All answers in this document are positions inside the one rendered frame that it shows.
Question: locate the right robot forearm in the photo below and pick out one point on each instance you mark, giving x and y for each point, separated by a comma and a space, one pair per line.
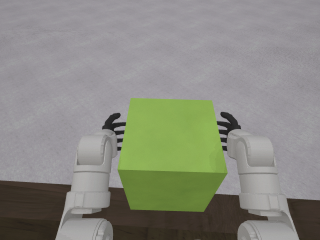
259, 183

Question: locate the left robot forearm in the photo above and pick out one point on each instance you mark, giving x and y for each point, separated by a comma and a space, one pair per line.
90, 182

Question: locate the carton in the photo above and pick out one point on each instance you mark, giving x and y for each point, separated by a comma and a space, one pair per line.
171, 156

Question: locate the robot right upper arm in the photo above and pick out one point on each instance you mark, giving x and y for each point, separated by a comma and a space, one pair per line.
265, 230

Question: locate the robot right hand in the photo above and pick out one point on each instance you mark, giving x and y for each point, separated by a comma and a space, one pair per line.
230, 126

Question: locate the robot left upper arm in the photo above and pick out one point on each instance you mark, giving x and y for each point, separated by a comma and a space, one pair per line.
86, 229

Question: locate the robot left hand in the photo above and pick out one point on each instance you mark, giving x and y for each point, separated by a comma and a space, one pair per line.
111, 126

